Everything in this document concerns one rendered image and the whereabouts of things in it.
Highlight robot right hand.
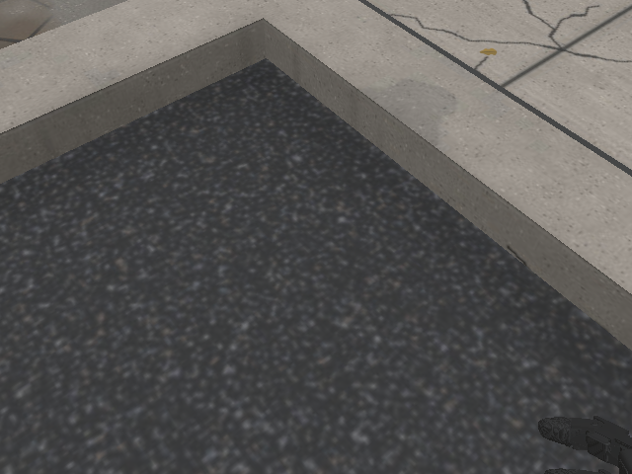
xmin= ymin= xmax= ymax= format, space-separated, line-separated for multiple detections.
xmin=538 ymin=416 xmax=632 ymax=474

